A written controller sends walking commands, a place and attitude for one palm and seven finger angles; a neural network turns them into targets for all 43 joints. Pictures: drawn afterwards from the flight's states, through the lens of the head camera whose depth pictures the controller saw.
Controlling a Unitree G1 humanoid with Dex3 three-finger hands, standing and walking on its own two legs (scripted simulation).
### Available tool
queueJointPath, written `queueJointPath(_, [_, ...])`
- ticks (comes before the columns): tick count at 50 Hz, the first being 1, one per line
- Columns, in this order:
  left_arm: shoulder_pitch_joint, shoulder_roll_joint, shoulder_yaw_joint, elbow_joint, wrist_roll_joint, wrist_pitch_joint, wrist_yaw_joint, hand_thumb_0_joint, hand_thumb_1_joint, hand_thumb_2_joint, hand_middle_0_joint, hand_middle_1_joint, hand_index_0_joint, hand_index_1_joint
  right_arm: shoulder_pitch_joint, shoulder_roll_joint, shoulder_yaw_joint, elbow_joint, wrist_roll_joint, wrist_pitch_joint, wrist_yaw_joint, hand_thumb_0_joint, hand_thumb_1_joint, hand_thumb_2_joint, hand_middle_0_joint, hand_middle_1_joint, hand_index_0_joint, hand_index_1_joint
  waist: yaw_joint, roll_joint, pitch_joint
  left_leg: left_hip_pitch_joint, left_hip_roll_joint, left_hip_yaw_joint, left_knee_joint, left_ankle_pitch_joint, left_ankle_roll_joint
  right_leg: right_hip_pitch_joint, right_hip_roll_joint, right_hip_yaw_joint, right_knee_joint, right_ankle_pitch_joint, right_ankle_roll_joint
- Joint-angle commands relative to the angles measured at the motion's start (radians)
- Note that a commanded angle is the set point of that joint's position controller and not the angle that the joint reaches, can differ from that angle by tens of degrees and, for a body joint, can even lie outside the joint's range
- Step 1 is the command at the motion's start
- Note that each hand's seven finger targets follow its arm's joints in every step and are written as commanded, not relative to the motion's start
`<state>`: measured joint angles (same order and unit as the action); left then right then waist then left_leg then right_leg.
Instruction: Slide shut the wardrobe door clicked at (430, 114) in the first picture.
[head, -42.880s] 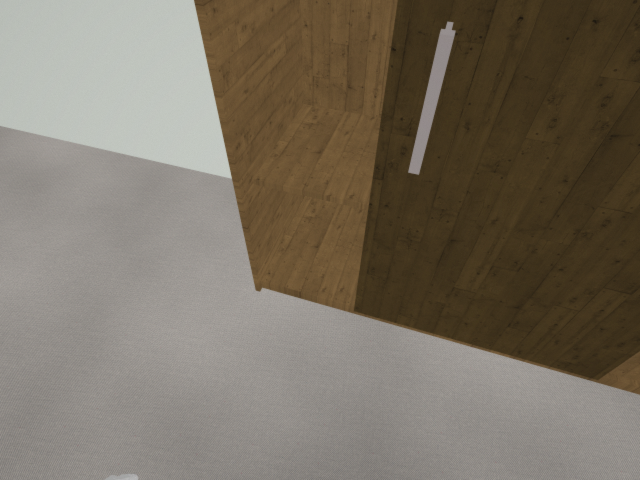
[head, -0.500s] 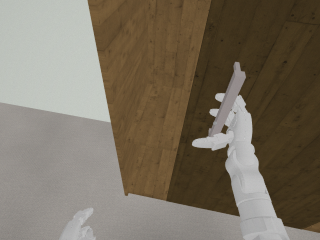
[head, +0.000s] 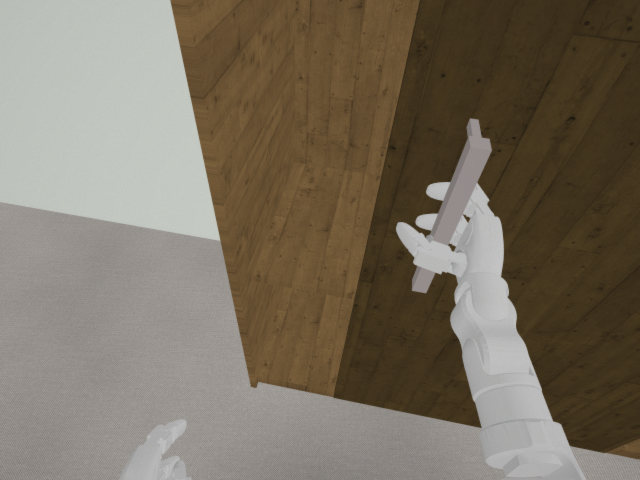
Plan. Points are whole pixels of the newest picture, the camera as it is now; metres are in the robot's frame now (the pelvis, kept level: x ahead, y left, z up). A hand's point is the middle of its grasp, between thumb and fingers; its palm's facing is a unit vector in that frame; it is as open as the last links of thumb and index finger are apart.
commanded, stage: grip the handle and tug to test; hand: right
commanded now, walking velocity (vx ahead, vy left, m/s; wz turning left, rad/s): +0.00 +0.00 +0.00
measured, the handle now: (443, 216) +0.44 -0.13 +0.11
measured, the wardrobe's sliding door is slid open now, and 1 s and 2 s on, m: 0.24 0.24 0.23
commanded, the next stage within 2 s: tug the door sideways, standing still in 0.92 s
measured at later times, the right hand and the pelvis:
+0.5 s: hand (427, 235) +0.39 -0.10 +0.12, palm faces +0.10 +1.00 +0.00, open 5.5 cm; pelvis +0.01 +0.00 +0.00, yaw +1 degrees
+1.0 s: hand (429, 241) +0.38 -0.10 +0.13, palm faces +0.07 +1.00 +0.01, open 6.0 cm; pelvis +0.06 +0.00 +0.01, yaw +2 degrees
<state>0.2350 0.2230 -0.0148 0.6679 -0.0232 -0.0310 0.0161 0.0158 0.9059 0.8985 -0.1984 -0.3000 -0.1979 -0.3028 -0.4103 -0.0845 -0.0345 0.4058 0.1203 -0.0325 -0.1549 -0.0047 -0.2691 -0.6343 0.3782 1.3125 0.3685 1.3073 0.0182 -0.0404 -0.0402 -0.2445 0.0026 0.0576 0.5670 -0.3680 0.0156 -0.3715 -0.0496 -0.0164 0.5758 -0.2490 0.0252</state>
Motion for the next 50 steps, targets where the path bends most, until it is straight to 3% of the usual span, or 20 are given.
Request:
queueJointPath(1, [-0.05, 0.105, 0.04, -0.131, 0.0, -0.049, 0.007, 0.0, 0.9, 0.9, -0.2, -0.3, -0.2, -0.3, -0.417, -0.077, -0.017, -0.208, -0.001, -0.077, 0.002, 0.0, -0.713, -0.82, 0.43, 1.373, 0.43, 1.373, 0.011, 0.086, -0.262, -0.037, -0.03, -0.01, -0.085, 0.387, -0.009, 0.229, 0.054, -0.001, -0.018, 0.22, -0.052])
queueJointPath(3, [-0.049, 0.108, 0.04, -0.133, 0.0, -0.05, 0.007, 0.0, 0.9, 0.9, -0.2, -0.3, -0.2, -0.3, -0.409, -0.109, -0.053, -0.195, 0.003, -0.078, 0.001, 0.0, -0.807, -0.86, 0.44, 1.387, 0.44, 1.387, 0.004, 0.077, -0.264, -0.039, -0.032, -0.014, -0.084, 0.404, -0.012, 0.224, 0.054, -0.008, -0.017, 0.225, -0.054])
queueJointPath(5, [-0.047, 0.106, 0.042, -0.139, -0.001, -0.048, 0.006, 0.0, 0.9, 0.9, -0.2, -0.3, -0.2, -0.3, -0.41, -0.089, -0.032, -0.203, 0.0, -0.08, 0.005, 0.0, -0.9, -0.9, 0.45, 1.4, 0.45, 1.4, 0.007, 0.075, -0.276, -0.036, -0.032, -0.01, -0.075, 0.414, -0.011, 0.227, 0.053, -0.008, -0.017, 0.238, -0.052])
queueJointPath(8, [-0.04, 0.106, 0.05, -0.145, 0.001, -0.052, -0.001, 0.0, 0.9, 0.9, -0.2, -0.3, -0.2, -0.3, -0.364, -0.094, -0.048, -0.233, 0.0, -0.093, 0.0, 0.0, -0.9, -0.9, 0.45, 1.4, 0.45, 1.4, -0.006, 0.067, -0.313, -0.02, -0.035, -0.008, -0.066, 0.447, -0.009, 0.247, 0.05, -0.008, -0.01, 0.275, -0.052])
queueJointPath(11, [-0.04, 0.101, 0.046, -0.145, 0.0, -0.05, -0.007, 0.0, 0.9, 0.9, -0.2, -0.3, -0.2, -0.3, -0.366, -0.051, 0.002, -0.239, -0.006, -0.088, 0.002, 0.0, -0.9, -0.9, 0.45, 1.4, 0.45, 1.4, 0.007, 0.076, -0.269, -0.028, -0.034, -0.002, -0.068, 0.437, -0.007, 0.235, 0.049, -0.003, -0.012, 0.271, -0.051])
queueJointPath(12, [-0.044, 0.107, 0.05, -0.152, 0.0, -0.053, -0.007, 0.0, 0.9, 0.9, -0.2, -0.3, -0.2, -0.3, -0.354, -0.076, -0.023, -0.245, -0.004, -0.086, -0.002, 0.0, -0.9, -0.9, 0.45, 1.4, 0.45, 1.4, 0.004, 0.09, -0.267, -0.037, -0.037, -0.005, -0.072, 0.434, -0.011, 0.228, 0.047, -0.008, -0.01, 0.258, -0.054])
queueJointPath(20, [-0.053, 0.1, 0.052, -0.177, 0.001, -0.049, -0.014, 0.0, 0.9, 0.9, -0.2, -0.3, -0.2, -0.3, -0.253, -0.056, 0.001, -0.343, -0.011, -0.074, 0.003, 0.0, -0.9, -0.9, 0.45, 1.4, 0.45, 1.4, -0.015, 0.054, -0.305, -0.003, -0.036, -0.002, -0.054, 0.509, -0.007, 0.261, 0.045, -0.017, -0.007, 0.335, -0.051])
queueJointPath(25, [-0.054, 0.1, 0.052, -0.183, 0.002, -0.046, -0.015, 0.0, 0.9, 0.9, -0.2, -0.3, -0.2, -0.3, -0.265, -0.033, 0.032, -0.385, -0.016, -0.06, -0.002, 0.0, -0.9, -0.9, 0.45, 1.4, 0.45, 1.4, -0.004, 0.052, -0.301, -0.015, -0.037, 0.0, -0.052, 0.519, -0.008, 0.275, 0.043, -0.013, 0.0, 0.349, -0.052])
queueJointPath(28, [-0.059, 0.103, 0.054, -0.192, 0.003, -0.04, -0.016, 0.0, 0.9, 0.9, -0.2, -0.3, -0.2, -0.3, -0.172, -0.067, -0.004, -0.398, -0.013, -0.047, 0.001, 0.0, -0.9, -0.9, 0.45, 1.4, 0.45, 1.4, -0.023, 0.081, -0.317, 0.02, -0.035, -0.002, -0.048, 0.564, -0.008, 0.269, 0.043, -0.015, 0.0, 0.377, -0.052])
queueJointPath(29, [-0.064, 0.098, 0.05, -0.199, 0.003, -0.037, -0.018, 0.0, 0.9, 0.9, -0.2, -0.3, -0.2, -0.3, -0.17, -0.03, 0.036, -0.425, -0.015, -0.043, 0.006, 0.0, -0.9, -0.9, 0.45, 1.4, 0.45, 1.4, -0.018, 0.052, -0.316, 0.02, -0.033, 0.0, -0.046, 0.583, -0.008, 0.281, 0.045, -0.02, 0.0, 0.398, -0.052])
queueJointPath(32, [-0.071, 0.094, 0.05, -0.213, 0.003, -0.035, -0.022, 0.0, 0.9, 0.9, -0.2, -0.3, -0.2, -0.3, -0.115, -0.021, 0.044, -0.474, -0.01, -0.03, 0.01, 0.0, -0.9, -0.9, 0.45, 1.4, 0.45, 1.4, -0.023, 0.055, -0.316, 0.038, -0.031, 0.003, -0.046, 0.623, -0.009, 0.287, 0.044, -0.019, 0.004, 0.43, -0.053])
queueJointPath(33, [-0.072, 0.097, 0.051, -0.219, 0.005, -0.032, -0.022, 0.0, 0.9, 0.9, -0.2, -0.3, -0.2, -0.3, -0.064, -0.057, 0.003, -0.49, -0.005, -0.027, 0.009, 0.0, -0.9, -0.9, 0.45, 1.4, 0.45, 1.4, -0.037, 0.077, -0.329, 0.059, -0.03, 0.003, -0.043, 0.648, -0.01, 0.285, 0.043, -0.019, 0.004, 0.443, -0.052])
queueJointPath(36, [-0.087, 0.087, 0.045, -0.241, 0.005, -0.026, -0.027, 0.0, 0.9, 0.9, -0.2, -0.3, -0.2, -0.3, 0.006, -0.004, 0.064, -0.56, -0.003, -0.014, 0.023, 0.0, -0.9, -0.9, 0.45, 1.4, 0.45, 1.4, -0.04, 0.069, -0.317, 0.091, -0.023, 0.006, -0.042, 0.707, -0.009, 0.288, 0.046, -0.023, 0.004, 0.485, -0.053])
queueJointPath(38, [-0.097, 0.089, 0.047, -0.257, 0.005, -0.021, -0.027, 0.0, 0.9, 0.9, -0.2, -0.3, -0.2, -0.3, 0.101, -0.058, 0.005, -0.62, 0.006, -0.007, 0.025, 0.0, -0.9, -0.9, 0.45, 1.4, 0.45, 1.4, -0.056, 0.08, -0.34, 0.128, -0.016, -0.001, -0.035, 0.8, -0.019, 0.291, 0.046, -0.032, 0.003, 0.515, -0.052])
queueJointPath(41, [-0.11, 0.079, 0.042, -0.276, 0.004, -0.014, -0.032, 0.0, 0.9, 0.9, -0.2, -0.3, -0.2, -0.3, 0.186, -0.017, 0.057, -0.703, 0.008, 0.012, 0.036, 0.0, -0.9, -0.9, 0.45, 1.4, 0.45, 1.4, -0.053, 0.077, -0.319, 0.141, -0.01, 0.006, -0.038, 0.836, -0.02, 0.298, 0.041, -0.03, 0.002, 0.562, -0.051])
queueJointPath(43, [-0.122, 0.081, 0.042, -0.282, 0.002, -0.012, -0.031, 0.0, 0.9, 0.9, -0.2, -0.3, -0.2, -0.3, 0.238, -0.045, 0.029, -0.748, 0.012, 0.021, 0.033, 0.0, -0.9, -0.9, 0.45, 1.4, 0.45, 1.4, -0.058, 0.067, -0.309, 0.136, -0.011, 0.004, -0.039, 0.831, -0.02, 0.305, 0.037, -0.029, -0.007, 0.554, -0.049])
queueJointPath(46, [-0.134, 0.074, 0.038, -0.29, 0.003, -0.003, -0.032, 0.0, 0.9, 0.9, -0.2, -0.3, -0.2, -0.3, 0.307, -0.017, 0.072, -0.802, 0.003, 0.04, 0.036, 0.0, -0.9, -0.9, 0.45, 1.4, 0.45, 1.4, -0.055, 0.054, -0.273, 0.127, -0.013, 0.011, -0.048, 0.791, -0.013, 0.304, 0.036, -0.028, -0.015, 0.553, -0.047])
queueJointPath(47, [-0.138, 0.073, 0.036, -0.296, 0.004, -0.006, -0.032, 0.0, 0.9, 0.9, -0.2, -0.3, -0.2, -0.3, 0.301, -0.013, 0.072, -0.829, 0.011, 0.042, 0.035, 0.0, -0.9, -0.9, 0.45, 1.4, 0.45, 1.4, -0.048, 0.068, -0.271, 0.124, -0.011, 0.012, -0.051, 0.814, -0.018, 0.312, 0.035, -0.027, -0.014, 0.549, -0.048])
queueJointPath(48, [-0.136, 0.075, 0.04, -0.299, 0.005, -0.003, -0.03, 0.0, 0.9, 0.9, -0.2, -0.3, -0.2, -0.3, 0.355, -0.043, 0.036, -0.851, 0.013, 0.044, 0.033, 0.0, -0.9, -0.9, 0.45, 1.4, 0.45, 1.4, -0.06, 0.071, -0.296, 0.146, -0.01, 0.009, -0.042, 0.842, -0.019, 0.314, 0.034, -0.027, -0.013, 0.569, -0.047])
queueJointPath(50, [-0.141, 0.07, 0.036, -0.308, 0.006, 0.003, -0.029, 0.0, 0.9, 0.9, -0.2, -0.3, -0.2, -0.3, 0.385, -0.033, 0.054, -0.899, 0.008, 0.053, 0.035, 0.0, -0.9, -0.9, 0.45, 1.4, 0.45, 1.4, -0.057, 0.06, -0.297, 0.156, -0.004, 0.01, -0.037, 0.886, -0.021, 0.314, 0.036, -0.03, -0.012, 0.596, -0.046])
